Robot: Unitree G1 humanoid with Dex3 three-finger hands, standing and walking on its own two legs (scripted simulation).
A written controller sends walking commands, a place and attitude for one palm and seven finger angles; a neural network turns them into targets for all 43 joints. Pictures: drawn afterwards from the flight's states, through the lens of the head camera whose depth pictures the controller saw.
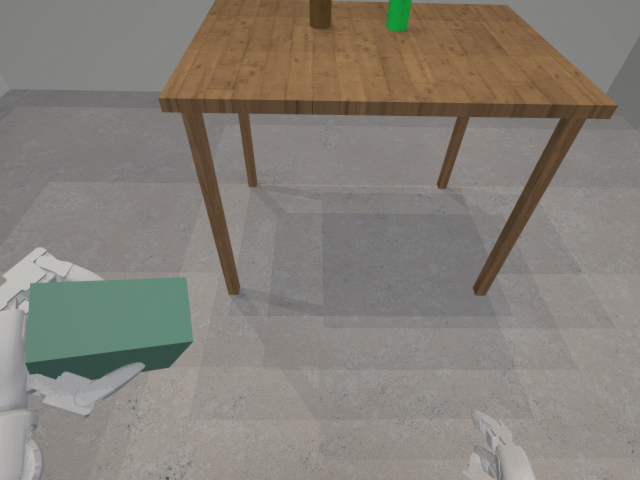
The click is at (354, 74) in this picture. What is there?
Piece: table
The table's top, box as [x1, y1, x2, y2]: [158, 0, 617, 118]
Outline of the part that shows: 158,97 162,111 175,112 609,118 617,106 611,99 507,5 411,3 407,28 403,31 392,31 385,27 388,2 332,1 331,25 326,29 315,29 309,26 309,0 215,0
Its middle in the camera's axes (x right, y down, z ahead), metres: +0.16 -0.58 +1.17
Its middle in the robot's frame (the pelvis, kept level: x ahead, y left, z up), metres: +1.28 -0.08 +0.03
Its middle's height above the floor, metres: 0.80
